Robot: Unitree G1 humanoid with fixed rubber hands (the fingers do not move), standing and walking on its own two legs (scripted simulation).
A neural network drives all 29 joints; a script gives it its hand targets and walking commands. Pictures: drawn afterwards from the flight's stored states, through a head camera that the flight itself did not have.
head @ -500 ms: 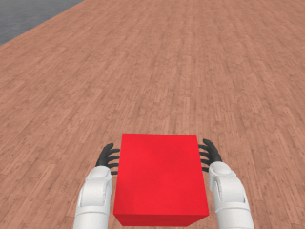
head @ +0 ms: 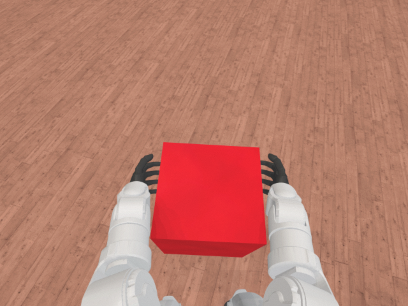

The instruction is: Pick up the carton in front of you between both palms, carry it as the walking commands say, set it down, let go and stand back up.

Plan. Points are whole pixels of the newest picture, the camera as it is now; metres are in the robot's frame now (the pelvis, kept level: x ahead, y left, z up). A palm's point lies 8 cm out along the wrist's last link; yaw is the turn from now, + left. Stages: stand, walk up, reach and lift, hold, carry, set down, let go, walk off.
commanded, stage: set down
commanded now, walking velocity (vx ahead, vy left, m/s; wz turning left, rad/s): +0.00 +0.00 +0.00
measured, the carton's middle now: (206, 205) +0.36 -0.02 -0.10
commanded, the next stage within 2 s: none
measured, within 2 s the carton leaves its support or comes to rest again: neither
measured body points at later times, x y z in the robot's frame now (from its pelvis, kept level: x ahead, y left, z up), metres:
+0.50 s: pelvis -0.02 +0.01 -0.14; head +0.19 +0.02 +0.26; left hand +0.44 +0.10 -0.22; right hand +0.37 -0.19 -0.20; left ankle +0.06 +0.10 -0.71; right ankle +0.06 -0.12 -0.71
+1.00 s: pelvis -0.04 +0.01 -0.26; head +0.24 +0.04 +0.09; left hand +0.48 +0.08 -0.38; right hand +0.39 -0.20 -0.36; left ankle +0.06 +0.10 -0.71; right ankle +0.06 -0.12 -0.71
